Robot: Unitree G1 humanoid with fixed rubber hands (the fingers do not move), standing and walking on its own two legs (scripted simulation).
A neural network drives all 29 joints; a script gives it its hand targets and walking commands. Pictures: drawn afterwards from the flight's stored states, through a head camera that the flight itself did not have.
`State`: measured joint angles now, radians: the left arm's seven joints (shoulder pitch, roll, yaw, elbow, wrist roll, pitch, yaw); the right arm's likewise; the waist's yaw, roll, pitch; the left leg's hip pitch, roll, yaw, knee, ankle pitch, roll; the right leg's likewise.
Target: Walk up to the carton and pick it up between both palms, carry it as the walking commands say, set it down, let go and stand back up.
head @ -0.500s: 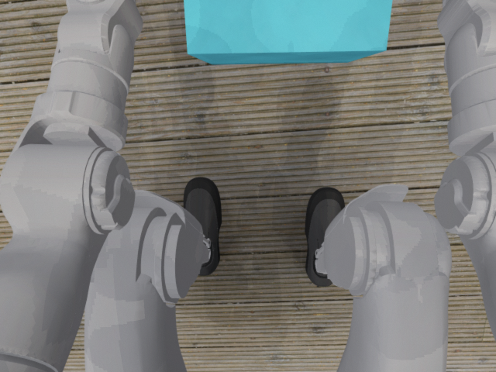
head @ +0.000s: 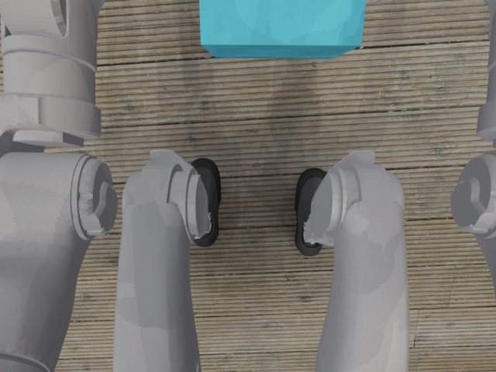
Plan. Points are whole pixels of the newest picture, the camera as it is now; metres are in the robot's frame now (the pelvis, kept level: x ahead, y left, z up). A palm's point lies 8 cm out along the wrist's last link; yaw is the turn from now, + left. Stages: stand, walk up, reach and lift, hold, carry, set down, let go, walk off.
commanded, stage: set down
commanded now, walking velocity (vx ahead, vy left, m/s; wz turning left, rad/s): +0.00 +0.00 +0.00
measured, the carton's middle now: out of the picture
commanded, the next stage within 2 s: let go in 0.78 s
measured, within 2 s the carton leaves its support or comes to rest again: neither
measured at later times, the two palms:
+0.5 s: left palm out of the picture +0.57 +0.16 +0.03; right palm out of the picture +0.57 -0.24 +0.04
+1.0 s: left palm out of the picture +0.54 +0.18 +0.10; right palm out of the picture +0.54 -0.26 +0.10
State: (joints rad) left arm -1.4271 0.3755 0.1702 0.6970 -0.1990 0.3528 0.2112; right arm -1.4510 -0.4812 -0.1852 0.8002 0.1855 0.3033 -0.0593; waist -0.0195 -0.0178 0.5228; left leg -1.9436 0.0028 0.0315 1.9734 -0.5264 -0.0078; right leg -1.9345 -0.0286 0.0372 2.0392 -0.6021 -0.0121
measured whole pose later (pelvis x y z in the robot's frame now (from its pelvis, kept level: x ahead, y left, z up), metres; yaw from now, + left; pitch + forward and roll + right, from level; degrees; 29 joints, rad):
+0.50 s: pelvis -0.01 +0.00 +0.12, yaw -2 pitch +27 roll +2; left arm -1.38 0.38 0.17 0.55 -0.20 0.49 0.20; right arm -1.45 -0.52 -0.19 0.67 0.19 0.44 -0.02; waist 0.01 -0.03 0.52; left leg -1.60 0.02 0.03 1.55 -0.42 -0.01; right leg -1.61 0.00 0.03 1.61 -0.47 -0.01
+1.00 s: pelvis +0.00 +0.00 +0.20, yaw -3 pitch +24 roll +2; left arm -1.19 0.38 0.17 0.53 -0.20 0.43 0.14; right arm -1.27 -0.53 -0.19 0.69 0.11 0.40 0.03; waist 0.02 -0.01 0.52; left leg -1.30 0.02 0.03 1.21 -0.32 -0.01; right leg -1.31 0.00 0.03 1.26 -0.36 -0.01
